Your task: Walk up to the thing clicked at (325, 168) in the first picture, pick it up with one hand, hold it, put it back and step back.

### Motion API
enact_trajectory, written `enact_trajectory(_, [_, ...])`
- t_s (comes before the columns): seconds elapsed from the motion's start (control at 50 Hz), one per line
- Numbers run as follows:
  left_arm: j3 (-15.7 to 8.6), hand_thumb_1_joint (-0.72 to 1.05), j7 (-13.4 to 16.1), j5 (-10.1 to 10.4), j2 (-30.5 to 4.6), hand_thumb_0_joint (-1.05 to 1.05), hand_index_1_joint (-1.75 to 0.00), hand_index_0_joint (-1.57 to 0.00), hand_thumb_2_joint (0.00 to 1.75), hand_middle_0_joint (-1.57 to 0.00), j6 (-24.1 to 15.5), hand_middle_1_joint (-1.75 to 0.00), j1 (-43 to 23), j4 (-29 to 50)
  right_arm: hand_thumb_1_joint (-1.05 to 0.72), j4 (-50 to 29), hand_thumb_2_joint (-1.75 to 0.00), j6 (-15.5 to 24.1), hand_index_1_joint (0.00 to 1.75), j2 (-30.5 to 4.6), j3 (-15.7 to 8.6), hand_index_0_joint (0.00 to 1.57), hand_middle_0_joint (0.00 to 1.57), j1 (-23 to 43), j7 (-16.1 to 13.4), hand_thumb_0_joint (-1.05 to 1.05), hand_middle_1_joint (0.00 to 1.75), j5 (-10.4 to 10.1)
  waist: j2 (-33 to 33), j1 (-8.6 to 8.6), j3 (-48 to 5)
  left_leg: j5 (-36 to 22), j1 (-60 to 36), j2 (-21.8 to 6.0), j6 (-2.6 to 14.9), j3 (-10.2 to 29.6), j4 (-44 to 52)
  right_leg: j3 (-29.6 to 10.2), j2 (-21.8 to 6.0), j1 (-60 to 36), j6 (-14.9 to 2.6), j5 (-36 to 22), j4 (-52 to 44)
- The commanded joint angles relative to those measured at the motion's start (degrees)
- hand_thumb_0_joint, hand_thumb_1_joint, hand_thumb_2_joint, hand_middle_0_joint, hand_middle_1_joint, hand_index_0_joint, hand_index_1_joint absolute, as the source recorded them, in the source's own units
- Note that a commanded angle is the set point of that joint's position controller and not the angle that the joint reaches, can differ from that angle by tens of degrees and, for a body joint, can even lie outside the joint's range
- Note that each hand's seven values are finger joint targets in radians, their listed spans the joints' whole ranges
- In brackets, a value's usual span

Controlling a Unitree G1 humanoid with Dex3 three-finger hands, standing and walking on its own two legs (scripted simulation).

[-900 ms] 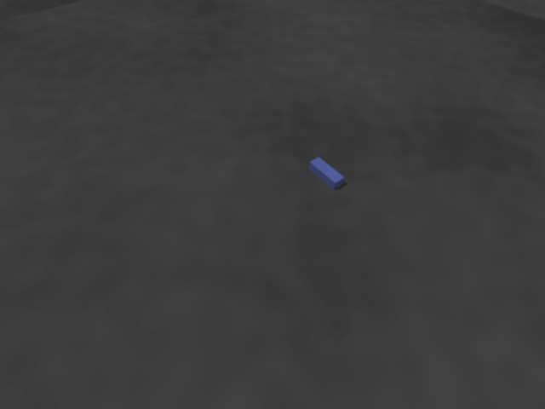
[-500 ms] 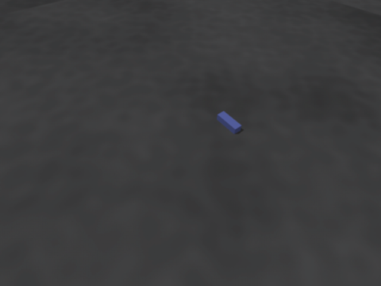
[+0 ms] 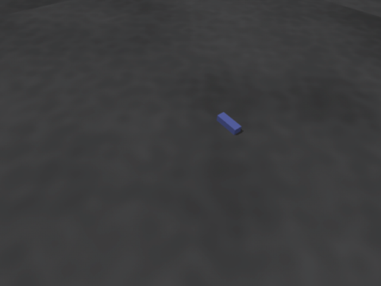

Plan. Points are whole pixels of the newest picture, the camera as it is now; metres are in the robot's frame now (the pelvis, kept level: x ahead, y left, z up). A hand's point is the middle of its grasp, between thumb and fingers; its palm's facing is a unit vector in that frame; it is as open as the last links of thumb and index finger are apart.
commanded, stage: stand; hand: left
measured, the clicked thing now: (228, 123) +1.31 -0.31 -0.76
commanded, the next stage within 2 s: walk up in 0.22 s
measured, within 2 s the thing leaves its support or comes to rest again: neither
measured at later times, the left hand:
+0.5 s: hand (91, 276) +0.17 +0.23 -0.14, palm faces -0.23 -0.88 -0.41, open 7.4 cm
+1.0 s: hand (135, 182) +0.43 +0.18 -0.16, palm faces -0.47 -0.76 -0.46, open 7.4 cm
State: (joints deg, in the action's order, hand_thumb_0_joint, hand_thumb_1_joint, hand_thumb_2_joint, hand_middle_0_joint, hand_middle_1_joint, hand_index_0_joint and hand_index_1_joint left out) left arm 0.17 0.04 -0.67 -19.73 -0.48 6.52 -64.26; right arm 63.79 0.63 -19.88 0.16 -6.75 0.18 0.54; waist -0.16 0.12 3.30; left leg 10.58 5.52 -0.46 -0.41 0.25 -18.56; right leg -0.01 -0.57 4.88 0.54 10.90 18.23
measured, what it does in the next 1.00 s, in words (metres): walks ahead, turning right: right foot, then left foot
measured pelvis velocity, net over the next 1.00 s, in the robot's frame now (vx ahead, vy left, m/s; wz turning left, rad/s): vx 0.28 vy -0.07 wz -0.49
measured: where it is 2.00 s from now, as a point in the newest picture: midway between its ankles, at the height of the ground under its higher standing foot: (202, 193)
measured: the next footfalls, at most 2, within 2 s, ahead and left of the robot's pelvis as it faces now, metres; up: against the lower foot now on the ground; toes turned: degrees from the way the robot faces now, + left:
right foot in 0.54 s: +0.13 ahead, -0.20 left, +0.00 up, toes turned -21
left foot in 1.00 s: +0.49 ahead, -0.01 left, +0.00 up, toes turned -25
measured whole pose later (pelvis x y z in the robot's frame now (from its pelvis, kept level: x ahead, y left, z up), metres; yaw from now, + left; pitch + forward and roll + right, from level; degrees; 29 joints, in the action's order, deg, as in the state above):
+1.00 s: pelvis +0.28 -0.07 -0.04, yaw -28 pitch -1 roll -2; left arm -2.8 0.2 -0.6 -24.2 -5.2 23.1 -49.5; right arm 45.5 0.3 -26.5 -6.6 -11.8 6.8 2.9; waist -3.8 -0.7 4.5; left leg 9.4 27.4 -5.7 -0.1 0.9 -36.8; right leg -7.5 -1.3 4.7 2.4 29.0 35.0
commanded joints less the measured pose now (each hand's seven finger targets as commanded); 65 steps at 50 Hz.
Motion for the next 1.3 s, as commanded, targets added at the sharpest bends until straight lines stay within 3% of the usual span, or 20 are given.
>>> enact_trajectory(0.0, [-2.5,0.9,0.6,0.2,-12.2,0.0,-0.3,-0.2,0.9,-0.2,-1.4,-0.3,-1.9,3.4,-0.9,-3.4,-0.9,1.2,0.3,-12.1,-2.3,0.2,0.2,2.1,-0.8,0.0,0.3,-0.1,0.4,-0.05,-3.7,-7.8,-0.1,-6.7,1.83,5.5,2.6,-4.8,-6.8,1.0,-1.87,-7.2,-2.8])
enact_trajectory(0.18, [-2.5,0.9,0.5,0.1,-12.4,0.0,-0.3,-0.2,0.9,-0.2,-1.4,-0.3,-1.9,3.5,-0.9,-3.5,-0.9,1.3,0.3,-11.9,-2.2,0.2,0.2,2.0,-0.7,0.0,0.3,-0.1,0.1,-0.16,-4.9,-9.2,0.0,-6.9,2.02,5.6,2.4,-4.8,-7.1,-0.4,-1.97,-8.8,-2.1])
enact_trajectory(0.2, [-7.3,0.9,-1.6,-1.1,-17.9,0.0,-0.3,-0.2,0.9,-0.2,-1.1,-0.3,2.6,9.0,-0.9,-10.0,-0.9,2.8,0.3,-19.6,-7.6,0.2,0.2,1.1,1.0,0.0,0.3,1.7,-1.7,-1.19,-7.3,18.2,-9.7,-5.0,4.6,1.3,-7.2,-12.3,-4.9,11.9,-4.98,12.3,2.9])
enact_trajectory(0.24, [-6.9,0.9,-3.1,-1.3,-14.3,0.0,-0.3,-0.2,0.9,-0.2,-0.8,-0.3,-9.9,13.5,-0.9,-8.9,-0.9,2.6,0.3,-19.4,-9.0,0.2,0.2,-7.5,1.6,0.0,0.3,1.5,-6.9,-8.44,1.1,35.8,-19.5,-13.0,9.24,10.9,4.0,-5.7,-1.6,40.7,-1.55,20.9,10.6])
enact_trajectory(0.26, [-6.7,0.9,-3.3,-1.5,-12.3,0.0,-0.3,-0.2,0.9,-0.2,-1.0,-0.3,-13.3,15.5,-0.9,-9.7,-0.9,2.6,0.3,-20.6,-9.6,0.2,0.2,-9.3,1.6,0.0,0.3,1.2,-14.1,-10.56,2.9,34.1,-14.3,-24.3,13.3,20.6,12.0,-1.1,-1.0,43.2,-1.64,18.0,28.7])
enact_trajectory(0.28, [-6.8,0.9,-3.3,-1.7,-13.4,0.0,-0.3,-0.2,0.9,-0.2,-1.2,-0.3,-9.9,15.2,-0.9,-12.6,-0.9,3.1,0.3,-20.4,-9.6,0.2,0.2,-5.1,1.7,0.0,0.3,1.2,-8.5,-7.6,2.8,27.7,-9.5,-28.5,15.16,22.0,12.5,-2.1,-4.9,41.2,-1.78,16.7,34.2])
enact_trajectory(0.36, [-8.0,0.9,-6.0,-0.2,-14.2,0.0,-0.3,-0.2,0.9,-0.2,-0.6,-0.3,3.7,13.1,-0.9,-18.1,-0.9,3.7,0.3,-18.5,-9.6,0.2,0.2,3.9,2.2,0.0,0.3,2.0,-9.4,0.84,-1.4,22.8,-2.8,-20.2,10.98,4.3,9.2,-0.8,-8.8,26.5,-0.37,12.3,29.3])
enact_trajectory(0.4, [-7.7,0.9,-6.4,-0.2,-12.9,0.0,-0.3,-0.2,0.9,-0.2,-1.0,-0.3,0.8,14.8,-0.9,-18.3,-0.9,3.4,0.3,-18.8,-9.6,0.2,0.2,0.9,3.0,0.0,0.3,1.6,-7.5,-1.44,0.0,17.4,1.4,-16.6,9.21,-2.9,6.0,2.9,-6.1,20.0,-0.57,7.7,24.2])
enact_trajectory(0.48, [-8.4,0.9,-5.0,-1.0,-13.8,0.0,-0.3,-0.2,0.9,-0.2,-1.8,-0.3,11.2,13.0,-0.9,-20.3,-0.9,2.2,0.3,-17.8,-9.0,0.2,0.2,5.1,3.4,0.0,0.3,1.7,-2.9,4.23,-1.4,15.3,12.8,-12.0,7.51,-11.4,-11.9,10.8,-0.5,2.8,-0.79,1.6,16.7])
enact_trajectory(0.5, [-10.2,0.9,-3.8,-0.8,-17.8,0.0,-0.3,-0.2,0.9,-0.2,-2.6,-0.3,20.2,10.5,-0.9,-20.8,-0.9,1.9,0.3,-14.9,-7.8,0.2,0.2,4.0,3.5,0.0,0.3,1.6,8.9,8.65,-6.6,9.6,20.8,-8.1,5.92,-13.1,-31.8,5.9,0.7,-11.5,-2.76,7.9,13.9])
enact_trajectory(0.54, [-11.7,0.9,-2.0,0.0,-27.5,0.0,-0.3,-0.2,0.9,-0.2,-3.2,-0.3,22.9,13.3,-0.9,-24.3,-0.9,1.7,0.3,-13.5,-6.4,0.2,0.2,4.6,4.0,0.0,0.3,0.4,19.1,8.52,-4.4,24.8,39.1,0.6,0.34,0.0,-54.9,-48.6,-22.0,-8.2,-14.55,31.9,-11.0])
enact_trajectory(0.56, [-11.2,0.9,-1.5,0.9,-26.7,0.0,-0.3,-0.2,0.9,-0.2,-3.0,-0.3,17.3,14.9,-0.9,-23.8,-0.9,1.8,0.3,-17.1,-7.0,0.2,0.2,7.5,4.0,0.0,0.3,0.6,7.5,6.36,0.1,19.6,39.1,-5.0,-0.19,5.5,-54.7,-49.4,-23.9,-3.1,-17.29,38.9,-12.3])
enact_trajectory(0.66, [-8.5,0.9,-0.1,0.9,-19.5,0.0,-0.3,-0.2,0.9,-0.2,-5.1,-0.3,9.8,17.9,-0.9,-18.6,-0.9,0.5,0.3,-16.2,-7.7,0.2,0.2,-4.5,4.9,0.0,0.3,0.7,5.2,-0.54,2.0,5.1,28.0,-7.7,0.07,4.7,-43.2,-20.8,-11.3,7.1,-9.96,18.7,-7.7])
enact_trajectory(0.86, [-9.2,0.9,0.6,0.5,-21.7,0.0,-0.3,-0.2,0.9,-0.2,-7.2,-0.3,15.4,19.5,-0.9,-25.7,-0.9,1.4,0.3,-14.9,-8.6,0.2,0.2,3.7,6.5,0.0,0.3,2.0,5.5,1.26,2.3,-1.7,26.4,-7.1,-0.36,2.4,-21.7,-14.3,-9.8,6.1,-10.59,2.0,0.7])
enact_trajectory(0.96, [-7.4,0.9,1.9,0.3,-19.4,0.0,-0.3,-0.2,0.9,-0.2,-6.5,-0.3,12.1,20.9,-0.9,-21.6,-0.9,2.0,0.3,-17.7,-11.1,0.2,0.2,-13.8,5.7,0.0,0.3,2.3,-0.3,-9.02,-6.5,2.8,-2.8,-1.4,3.48,-2.2,-13.3,-8.3,-6.0,14.1,-6.51,-18.3,28.2])
enact_trajectory(1.0, [-5.0,0.9,2.6,2.3,-13.0,0.0,-0.3,-0.2,0.9,-0.2,-6.5,-0.3,18.2,20.7,-0.9,-22.3,-0.9,2.9,0.3,-25.4,-13.3,0.2,0.2,-17.7,4.4,0.0,0.3,1.6,-22.0,-8.15,-10.4,16.0,-15.0,-23.8,11.04,36.3,3.0,-1.3,6.0,36.9,-3.56,19.5,53.7])
enact_trajectory(1.02, [-5.1,0.9,3.0,1.7,-16.4,0.0,-0.3,-0.2,0.9,-0.2,-6.5,-0.3,17.9,19.2,-0.9,-23.0,-0.9,2.6,0.3,-25.3,-13.6,0.2,0.2,-12.9,4.3,0.0,0.3,0.1,-16.4,-5.74,-9.2,19.2,-7.9,-24.5,14.75,37.1,3.8,-5.2,0.7,34.7,-4.5,17.8,59.1])
enact_trajectory(1.1, [-6.0,0.9,1.2,2.4,-17.7,0.0,-0.3,-0.2,0.9,-0.2,-5.9,-0.3,16.8,15.8,-0.9,-24.2,-0.9,2.9,0.3,-17.7,-10.0,0.2,0.2,-8.6,3.8,0.0,0.3,0.5,-10.8,-2.62,-2.4,2.2,4.2,-16.0,12.27,10.6,0.2,-2.6,-4.5,28.0,-3.57,10.3,46.5])
enact_trajectory(1.2, [-5.7,0.9,0.8,1.9,-14.6,0.0,-0.3,-0.2,0.9,-0.2,-5.9,-0.3,11.4,18.5,-0.9,-25.4,-0.9,2.5,0.3,-17.1,-8.9,0.2,0.2,-11.0,3.7,0.0,0.3,2.0,-11.0,-3.99,-2.8,-20.0,1.4,-17.1,15.84,3.2,-3.7,2.8,-3.6,23.7,-1.94,9.8,28.8])
enact_trajectory(1.28, [-7.2,0.9,1.6,1.4,-15.5,0.0,-0.3,-0.2,0.9,-0.2,-6.2,-0.3,19.7,15.9,-0.9,-28.8,-0.9,1.1,0.3,-16.0,-8.1,0.2,0.2,-4.1,4.1,0.0,0.3,1.4,-5.0,2.68,-5.4,-8.7,14.9,-11.7,10.24,-4.8,-15.5,5.6,0.0,1.4,-3.3,-6.5,15.5])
